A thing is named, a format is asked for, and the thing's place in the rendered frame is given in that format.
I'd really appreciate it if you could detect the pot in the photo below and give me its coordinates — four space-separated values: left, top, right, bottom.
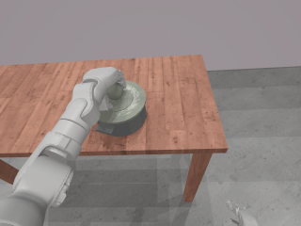
95 84 147 137

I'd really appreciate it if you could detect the lid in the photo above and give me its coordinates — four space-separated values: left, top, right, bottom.
98 80 147 124

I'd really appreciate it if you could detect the knob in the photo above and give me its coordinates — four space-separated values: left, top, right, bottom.
106 82 124 100

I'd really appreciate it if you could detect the left robot forearm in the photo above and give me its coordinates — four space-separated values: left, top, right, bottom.
11 76 107 193

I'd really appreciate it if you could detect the robot right hand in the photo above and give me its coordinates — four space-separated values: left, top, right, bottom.
223 200 259 226

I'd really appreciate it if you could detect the robot left upper arm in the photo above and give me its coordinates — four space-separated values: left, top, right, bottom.
0 153 74 226

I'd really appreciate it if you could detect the table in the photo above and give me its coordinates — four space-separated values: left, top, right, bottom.
0 55 229 202

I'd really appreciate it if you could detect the robot left hand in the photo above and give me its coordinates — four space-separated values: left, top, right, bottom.
83 67 127 111

